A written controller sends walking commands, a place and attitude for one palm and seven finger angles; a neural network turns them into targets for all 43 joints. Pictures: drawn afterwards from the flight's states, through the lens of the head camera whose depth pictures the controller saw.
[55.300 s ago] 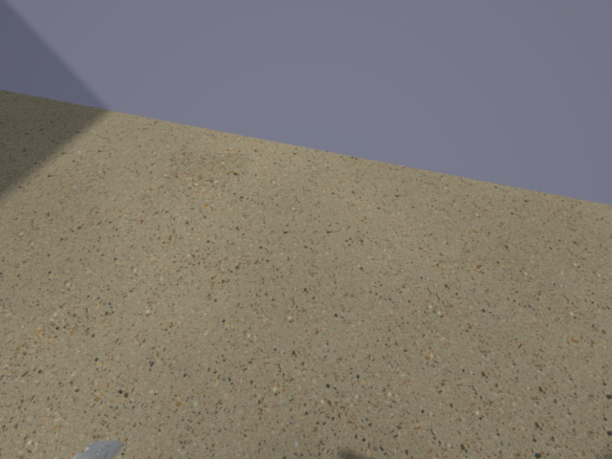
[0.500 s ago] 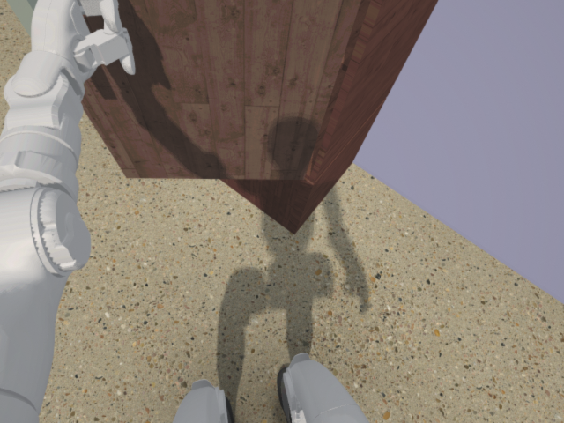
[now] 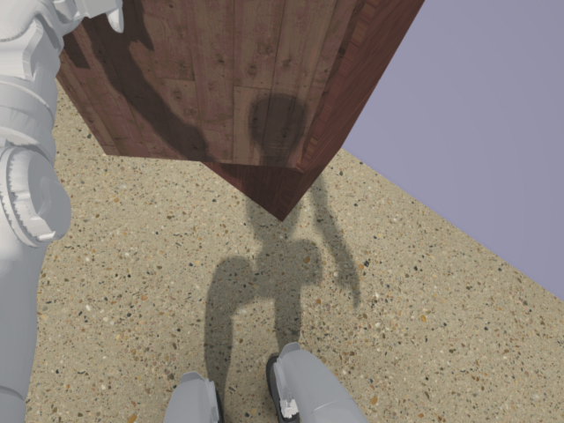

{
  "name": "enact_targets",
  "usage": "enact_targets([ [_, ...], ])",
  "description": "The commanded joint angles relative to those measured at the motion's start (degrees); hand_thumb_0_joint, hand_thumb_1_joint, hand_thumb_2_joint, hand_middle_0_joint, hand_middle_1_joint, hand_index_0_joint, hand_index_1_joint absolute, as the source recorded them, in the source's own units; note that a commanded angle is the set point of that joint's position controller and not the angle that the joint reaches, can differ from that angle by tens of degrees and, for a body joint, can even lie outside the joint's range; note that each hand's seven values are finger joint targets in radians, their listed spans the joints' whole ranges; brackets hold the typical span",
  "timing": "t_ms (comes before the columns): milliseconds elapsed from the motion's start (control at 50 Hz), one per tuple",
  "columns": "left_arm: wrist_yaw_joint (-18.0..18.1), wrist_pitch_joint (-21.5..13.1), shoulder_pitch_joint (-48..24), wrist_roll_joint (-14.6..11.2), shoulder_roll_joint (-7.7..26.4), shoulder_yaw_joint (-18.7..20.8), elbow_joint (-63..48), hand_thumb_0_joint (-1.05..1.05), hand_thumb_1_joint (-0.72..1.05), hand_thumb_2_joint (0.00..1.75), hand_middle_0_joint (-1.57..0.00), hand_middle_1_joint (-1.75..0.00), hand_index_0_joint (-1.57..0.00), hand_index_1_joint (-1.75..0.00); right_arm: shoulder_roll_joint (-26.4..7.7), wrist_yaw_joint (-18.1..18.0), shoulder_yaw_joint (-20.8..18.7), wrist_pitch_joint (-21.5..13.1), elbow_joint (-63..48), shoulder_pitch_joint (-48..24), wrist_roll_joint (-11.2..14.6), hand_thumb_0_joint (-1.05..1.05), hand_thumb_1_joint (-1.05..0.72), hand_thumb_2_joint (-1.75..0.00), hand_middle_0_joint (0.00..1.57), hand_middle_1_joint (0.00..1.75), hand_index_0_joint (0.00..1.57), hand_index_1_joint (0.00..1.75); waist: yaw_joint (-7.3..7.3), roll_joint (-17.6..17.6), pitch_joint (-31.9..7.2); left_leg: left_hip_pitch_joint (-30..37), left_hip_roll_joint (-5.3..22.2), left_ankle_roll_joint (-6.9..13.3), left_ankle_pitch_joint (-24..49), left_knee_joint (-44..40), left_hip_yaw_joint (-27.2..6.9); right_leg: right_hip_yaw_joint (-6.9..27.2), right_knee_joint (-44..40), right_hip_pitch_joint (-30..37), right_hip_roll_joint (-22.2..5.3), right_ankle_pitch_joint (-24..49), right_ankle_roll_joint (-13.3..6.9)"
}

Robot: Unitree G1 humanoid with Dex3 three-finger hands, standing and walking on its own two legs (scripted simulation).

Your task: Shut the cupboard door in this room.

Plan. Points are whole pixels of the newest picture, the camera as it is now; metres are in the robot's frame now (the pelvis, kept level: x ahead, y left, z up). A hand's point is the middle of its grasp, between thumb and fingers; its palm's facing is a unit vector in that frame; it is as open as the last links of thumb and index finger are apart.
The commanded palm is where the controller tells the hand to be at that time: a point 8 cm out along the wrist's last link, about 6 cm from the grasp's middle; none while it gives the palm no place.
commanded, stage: pull the fist back off the door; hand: left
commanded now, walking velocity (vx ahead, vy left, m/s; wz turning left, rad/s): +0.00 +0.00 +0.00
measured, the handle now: out of the picture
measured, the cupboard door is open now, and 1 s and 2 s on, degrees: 36 33 33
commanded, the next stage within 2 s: draw the hand back to the body in 0.88 s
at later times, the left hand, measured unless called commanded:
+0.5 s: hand (122, 1) +0.60 +0.06 +0.14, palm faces +0.12 -0.99 -0.02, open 3.1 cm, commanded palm +0.55 +0.11 +0.14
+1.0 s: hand (129, 61) +0.51 +0.06 +0.14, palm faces +0.09 -1.00 -0.01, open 3.1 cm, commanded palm +0.49 +0.12 +0.14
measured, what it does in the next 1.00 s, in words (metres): stands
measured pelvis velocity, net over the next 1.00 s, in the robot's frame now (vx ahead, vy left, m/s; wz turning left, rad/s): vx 0.00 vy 0.00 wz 0.01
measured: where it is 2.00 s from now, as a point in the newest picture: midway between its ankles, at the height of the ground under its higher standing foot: outside the picture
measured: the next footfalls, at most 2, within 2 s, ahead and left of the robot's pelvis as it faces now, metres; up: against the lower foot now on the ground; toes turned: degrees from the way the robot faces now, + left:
none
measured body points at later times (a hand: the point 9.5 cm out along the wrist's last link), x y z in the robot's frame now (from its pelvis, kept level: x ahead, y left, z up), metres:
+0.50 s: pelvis +0.01 -0.01 +0.02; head +0.16 -0.01 +0.45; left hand +0.59 +0.12 +0.14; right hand -0.08 -0.24 -0.08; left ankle -0.01 +0.10 -0.66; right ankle +0.02 -0.11 -0.66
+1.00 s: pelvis +0.00 +0.00 +0.03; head +0.09 +0.00 +0.47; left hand +0.50 +0.12 +0.14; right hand +0.05 -0.26 -0.09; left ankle -0.01 +0.10 -0.66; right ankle +0.02 -0.11 -0.66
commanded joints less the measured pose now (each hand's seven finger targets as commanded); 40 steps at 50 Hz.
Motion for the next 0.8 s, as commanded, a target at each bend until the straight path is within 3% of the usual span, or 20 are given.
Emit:
enact_targets([
  [0,10.63,-2.58,-36.02,-4.73,7.55,12.69,-13.9,0.0,0.9,0.9,-1.3,-1.5,-1.3,-1.5,-10.07,-0.05,-2.59,-0.49,-1.44,17.36,-0.94,0.0,-0.9,-0.9,0.2,0.3,0.2,0.3,-1.89,14.06,-35.99,25.03,0.65,0.65,28.2,-2.41,-3.75,2.17,-5.06,12.3,0.93,21.21,-0.08],
  [20,16.4,-1.82,-32.26,-3.0,4.34,10.2,-12.06,0.0,0.9,0.9,-1.3,-1.5,-1.3,-1.5,-9.89,1.17,-2.57,-0.6,-1.93,17.26,-1.38,0.0,-0.9,-0.9,0.2,0.3,0.2,0.3,-1.83,13.02,-36.3,24.02,0.75,0.16,27.35,-2.97,-3.91,1.97,-4.34,12.48,0.78,20.39,0.29],
  [40,21.41,-1.84,-31.09,-2.24,1.45,10.61,-12.46,0.0,0.9,0.9,-1.3,-1.5,-1.3,-1.5,-9.7,2.29,-3.04,-0.53,-1.92,17.74,-2.3,0.0,-0.9,-0.9,0.2,0.3,0.2,0.3,-2.2,10.43,-35.14,23.43,0.93,0.1,27.46,-2.97,-3.89,1.4,-4.42,11.92,0.68,20.25,0.59],
  [80,30.7,-4.11,-29.81,2.5,-1.6,9.81,-14.61,0.0,0.9,0.9,-1.3,-1.5,-1.3,-1.5,-9.46,4.28,-3.52,-0.34,-2.08,18.01,-3.93,0.0,-0.9,-0.9,0.2,0.3,0.2,0.3,-2.16,9.1,-33.54,23.13,0.91,0.05,28.31,-2.63,-3.84,0.85,-4.17,9.95,0.78,19.74,0.81],
  [120,35.35,-6.94,-29.66,8.89,-1.8,6.42,-17.12,0.0,0.9,0.9,-1.3,-1.5,-1.3,-1.5,-9.79,6.09,-4.28,-0.04,-1.38,18.23,-4.89,0.0,-0.9,-0.9,0.2,0.3,0.2,0.3,-2.17,11.23,-35.63,24.22,0.97,-0.11,28.61,-2.46,-3.1,1.07,-3.8,9.15,0.57,19.16,0.73],
  [160,35.03,-8.24,-30.73,11.15,-2.43,3.4,-17.99,0.0,0.9,0.9,-1.3,-1.5,-1.3,-1.5,-9.96,6.73,-5.08,0.68,-1.06,18.61,-4.5,0.0,-0.9,-0.9,0.2,0.3,0.2,0.3,-2.57,11.26,-36.67,25.85,0.64,-0.02,27.87,-3.65,-2.6,1.5,-4.94,11.35,0.59,19.45,0.54],
  [200,32.69,-8.02,-31.83,9.48,-2.73,2.95,-18.02,0.0,0.9,0.9,-1.3,-1.5,-1.3,-1.5,-10.11,6.38,-5.35,1.35,-1.03,18.39,-3.66,0.0,-0.9,-0.9,0.2,0.3,0.2,0.3,-2.71,11.38,-38.44,27.62,0.28,0.03,27.63,-4.76,-2.5,1.76,-6.07,13.7,0.67,20.33,0.49],
  [240,30.81,-7.45,-29.88,6.94,1.67,7.16,-18.28,0.0,0.9,0.9,-1.3,-1.5,-1.3,-1.5,-10.21,5.68,-5.22,1.77,-1.62,18.37,-2.97,0.0,-0.9,-0.9,0.2,0.3,0.2,0.3,-0.79,10.11,-40.1,26.79,-0.23,0.3,27.11,-6.31,-1.61,2.43,-7.04,19.82,0.8,22.78,0.38],
  [300,30.12,-8.77,-24.94,5.35,3.93,10.36,-20.68,0.0,0.9,0.9,-1.3,-1.5,-1.3,-1.5,-9.48,5.22,-4.82,1.87,-2.69,17.94,-2.64,0.0,-0.9,-0.9,0.2,0.3,0.2,0.3,1.45,8.6,-40.53,25.82,-0.39,0.32,28.47,-7.76,-0.75,2.75,-7.32,25.04,0.8,27.01,0.38],
  [360,30.35,-10.66,-17.32,5.43,1.69,9.61,-20.18,0.0,0.9,0.9,-1.3,-1.5,-1.3,-1.5,-8.98,5.44,-5.07,1.8,-3.21,16.93,-2.33,0.0,-0.9,-0.9,0.2,0.3,0.2,0.3,2.44,4.21,-35.3,22.26,-0.51,0.65,25.85,-9.26,0.75,3.22,-8.77,28.32,0.75,27.8,0.69],
  [380,30.19,-11.14,-15.21,5.04,0.01,8.93,-20.14,0.0,0.9,0.9,-1.3,-1.5,-1.3,-1.5,-8.95,5.49,-5.14,1.78,-3.34,16.76,-2.33,0.0,-0.9,-0.9,0.2,0.3,0.2,0.3,2.95,4.3,-34.57,22.35,-0.73,0.7,26.1,-9.62,1.04,3.4,-9.15,28.98,0.73,28.59,0.57],
  [460,28.72,-11.04,-6.97,3.1,-2.54,8.54,-18.61,0.0,0.9,0.9,-1.3,-1.5,-1.3,-1.5,-8.99,5.32,-5.72,2.18,-3.79,15.43,-1.25,0.0,-0.9,-0.9,0.2,0.3,0.2,0.3,4.11,-1.57,-29.98,19.15,-1.27,1.0,22.27,-11.72,2.48,4.13,-11.21,33.22,0.61,28.9,0.93],
  [520,27.45,-12.58,-6.04,1.46,-5.85,6.79,-23.16,0.0,0.9,0.9,-1.3,-1.5,-1.3,-1.5,-8.58,5.02,-6.23,2.37,-3.99,14.4,-0.92,0.0,-0.9,-0.9,0.2,0.3,0.2,0.3,4.92,0.41,-31.02,24.07,-1.33,0.79,25.04,-12.26,2.64,3.63,-11.23,32.64,0.61,30.15,0.74],
  [540,27.09,-13.14,-4.98,0.86,-7.67,5.64,-24.47,0.0,0.9,0.9,-1.3,-1.5,-1.3,-1.5,-8.37,4.98,-6.4,2.39,-4.11,13.95,-0.78,0.0,-0.9,-0.9,0.2,0.3,0.2,0.3,5.2,-0.07,-30.93,25.04,-1.41,0.75,25.46,-12.44,2.69,3.53,-11.35,32.8,0.7,30.37,0.72],
  [580,26.51,-14.39,-5.64,-0.22,-11.95,2.36,-27.79,0.0,0.9,0.9,-1.3,-1.5,-1.3,-1.5,-7.88,4.81,-6.65,2.27,-3.99,13.03,-0.63,0.0,-0.9,-0.9,0.2,0.3,0.2,0.3,4.96,2.29,-30.76,28.67,-1.38,0.59,27.36,-12.39,2.61,3.08,-11.29,31.04,0.6,30.78,0.55],
  [600,26.51,-14.79,-4.24,-0.42,-11.49,3.14,-28.35,0.0,0.9,0.9,-1.3,-1.5,-1.3,-1.5,-7.95,4.73,-6.82,2.28,-3.71,12.59,-0.53,0.0,-0.9,-0.9,0.2,0.3,0.2,0.3,5.81,2.89,-31.47,30.15,-1.28,0.4,28.08,-12.28,2.35,2.93,-11.13,30.32,0.68,30.39,0.55],
  [660,26.66,-14.98,-2.85,-1.01,-16.71,-0.8,-29.75,0.0,0.9,0.9,-1.3,-1.5,-1.3,-1.5,-7.43,4.7,-6.87,2.35,-3.74,10.49,-0.29,0.0,-0.9,-0.9,0.2,0.3,0.2,0.3,5.95,2.72,-29.21,31.63,-1.31,0.15,27.42,-12.71,2.06,2.4,-11.33,28.46,0.68,28.2,0.51],
  [720,27.85,-15.33,-2.08,-1.11,-18.43,-1.96,-32.03,0.0,0.9,0.9,-1.3,-1.5,-1.3,-1.5,-7.14,4.46,-6.94,2.41,-3.64,8.7,-0.1,0.0,-0.9,-0.9,0.2,0.3,0.2,0.3,6.67,3.55,-29.54,34.12,-1.11,-0.27,29.15,-12.85,1.48,1.94,-10.69,27.4,0.54,27.55,0.35],
  [760,28.82,-15.53,-0.65,-1.25,-19.42,-2.27,-32.98,0.0,0.9,0.9,-1.3,-1.5,-1.3,-1.5,-6.99,4.34,-7.0,2.32,-3.84,7.27,-0.03,0.0,-0.9,-0.9,0.2,0.3,0.2,0.3,7.04,1.68,-29.24,34.09,-1.12,-0.29,28.18,-13.06,1.49,1.84,-10.64,27.72,0.47,26.74,0.4],
  [780,29.27,-15.85,0.19,-1.27,-18.5,-1.43,-33.92,0.0,0.9,0.9,-1.3,-1.5,-1.3,-1.5,-7.07,4.11,-6.94,2.33,-4.08,7.0,0.05,0.0,-0.9,-0.9,0.2,0.3,0.2,0.3,7.77,2.43,-28.91,34.45,-1.19,-0.35,28.92,-13.18,1.41,1.8,-10.43,27.92,0.37,26.74,0.19],
])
